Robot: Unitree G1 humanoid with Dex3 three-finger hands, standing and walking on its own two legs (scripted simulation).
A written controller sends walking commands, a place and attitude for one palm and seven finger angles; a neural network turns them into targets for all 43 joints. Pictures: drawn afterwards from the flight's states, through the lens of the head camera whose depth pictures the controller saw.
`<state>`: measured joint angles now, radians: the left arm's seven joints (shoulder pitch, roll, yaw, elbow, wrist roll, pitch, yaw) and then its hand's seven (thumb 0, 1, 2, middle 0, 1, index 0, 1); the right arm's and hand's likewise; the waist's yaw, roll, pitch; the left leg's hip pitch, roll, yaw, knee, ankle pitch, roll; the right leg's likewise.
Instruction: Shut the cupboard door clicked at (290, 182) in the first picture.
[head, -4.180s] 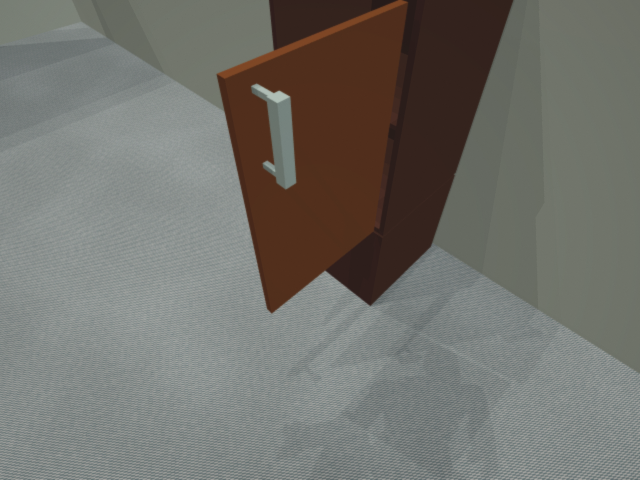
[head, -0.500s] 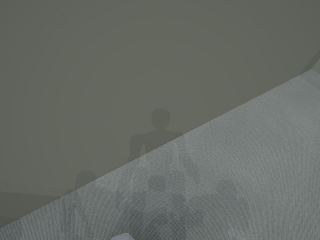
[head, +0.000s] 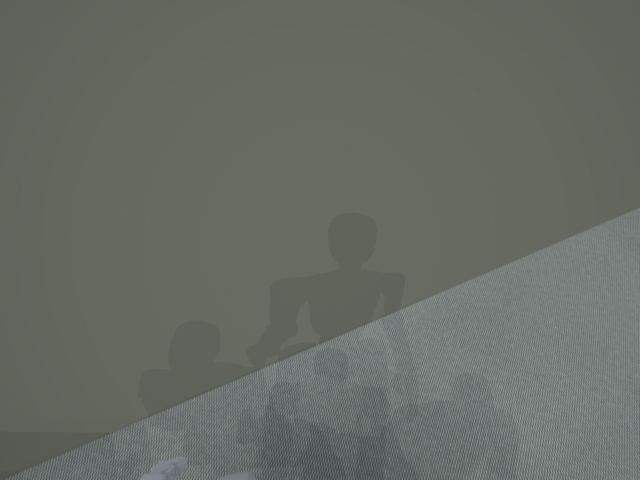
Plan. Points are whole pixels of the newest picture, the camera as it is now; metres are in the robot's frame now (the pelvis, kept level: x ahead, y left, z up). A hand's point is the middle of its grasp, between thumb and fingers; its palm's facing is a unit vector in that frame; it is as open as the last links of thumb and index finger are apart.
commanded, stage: turn to face it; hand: left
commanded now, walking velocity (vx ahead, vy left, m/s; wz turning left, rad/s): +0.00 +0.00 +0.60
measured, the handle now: out of the picture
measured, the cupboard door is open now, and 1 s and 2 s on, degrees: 89 89 89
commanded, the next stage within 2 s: none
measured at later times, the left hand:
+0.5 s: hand out of the picture +0.09 +0.17 -0.15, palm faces +0.31 -0.91 -0.28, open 7.4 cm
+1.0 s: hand out of the picture +0.05 +0.19 -0.15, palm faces +0.58 -0.77 -0.27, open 7.4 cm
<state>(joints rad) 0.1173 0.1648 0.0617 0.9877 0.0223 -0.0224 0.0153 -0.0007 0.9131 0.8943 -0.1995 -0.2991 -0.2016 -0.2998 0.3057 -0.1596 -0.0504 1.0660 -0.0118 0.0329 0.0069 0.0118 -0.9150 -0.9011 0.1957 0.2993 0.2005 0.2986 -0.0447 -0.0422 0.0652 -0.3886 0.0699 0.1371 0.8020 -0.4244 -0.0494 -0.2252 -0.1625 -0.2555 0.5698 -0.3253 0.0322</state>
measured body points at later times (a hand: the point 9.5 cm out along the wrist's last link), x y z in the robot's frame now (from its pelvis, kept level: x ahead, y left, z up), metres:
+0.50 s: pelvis +0.07 -0.05 +0.01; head +0.12 -0.06 +0.45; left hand +0.07 +0.22 -0.13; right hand +0.23 -0.28 -0.15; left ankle +0.00 +0.08 -0.65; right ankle +0.08 -0.16 -0.73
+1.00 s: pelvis +0.09 -0.05 +0.00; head +0.14 -0.02 +0.45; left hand +0.02 +0.22 -0.13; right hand +0.29 -0.22 -0.14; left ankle +0.03 +0.06 -0.73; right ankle +0.17 -0.18 -0.71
